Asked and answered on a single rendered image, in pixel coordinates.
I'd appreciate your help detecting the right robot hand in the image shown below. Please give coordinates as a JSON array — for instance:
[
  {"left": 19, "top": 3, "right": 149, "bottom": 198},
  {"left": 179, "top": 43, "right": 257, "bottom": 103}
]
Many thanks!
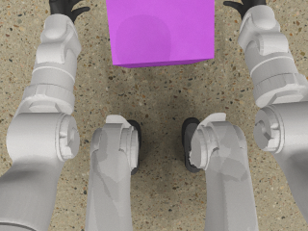
[{"left": 222, "top": 0, "right": 267, "bottom": 20}]

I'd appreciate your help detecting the left robot upper arm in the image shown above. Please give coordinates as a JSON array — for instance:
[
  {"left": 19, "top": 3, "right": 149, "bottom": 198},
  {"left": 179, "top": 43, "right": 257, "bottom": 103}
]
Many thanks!
[{"left": 0, "top": 112, "right": 80, "bottom": 231}]

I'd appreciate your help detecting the robot left shin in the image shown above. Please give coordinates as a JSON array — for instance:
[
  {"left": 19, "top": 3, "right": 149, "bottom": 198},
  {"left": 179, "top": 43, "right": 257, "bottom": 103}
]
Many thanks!
[{"left": 90, "top": 115, "right": 134, "bottom": 169}]

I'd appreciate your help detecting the right robot upper arm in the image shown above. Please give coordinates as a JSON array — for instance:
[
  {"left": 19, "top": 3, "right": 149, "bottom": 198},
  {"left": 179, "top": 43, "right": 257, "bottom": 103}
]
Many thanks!
[{"left": 253, "top": 101, "right": 308, "bottom": 224}]

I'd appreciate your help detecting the robot right forearm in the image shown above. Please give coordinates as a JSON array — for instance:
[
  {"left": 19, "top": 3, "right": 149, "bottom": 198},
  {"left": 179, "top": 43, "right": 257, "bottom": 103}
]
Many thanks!
[{"left": 237, "top": 5, "right": 308, "bottom": 108}]

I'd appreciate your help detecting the robot right foot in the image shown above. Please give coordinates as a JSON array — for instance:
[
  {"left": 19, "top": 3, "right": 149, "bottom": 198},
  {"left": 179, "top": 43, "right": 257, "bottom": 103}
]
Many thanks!
[{"left": 181, "top": 117, "right": 201, "bottom": 173}]

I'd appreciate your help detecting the robot left forearm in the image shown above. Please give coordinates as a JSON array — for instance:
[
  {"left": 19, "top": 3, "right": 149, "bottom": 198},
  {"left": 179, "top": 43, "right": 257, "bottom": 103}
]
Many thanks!
[{"left": 6, "top": 13, "right": 82, "bottom": 158}]

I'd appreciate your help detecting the left robot hand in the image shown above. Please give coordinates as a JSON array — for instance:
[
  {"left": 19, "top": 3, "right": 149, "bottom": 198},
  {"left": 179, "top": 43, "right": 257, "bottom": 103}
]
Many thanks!
[{"left": 48, "top": 0, "right": 90, "bottom": 25}]

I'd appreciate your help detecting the carton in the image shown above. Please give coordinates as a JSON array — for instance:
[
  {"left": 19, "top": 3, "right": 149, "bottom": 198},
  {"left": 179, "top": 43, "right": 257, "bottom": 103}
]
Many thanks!
[{"left": 106, "top": 0, "right": 215, "bottom": 68}]

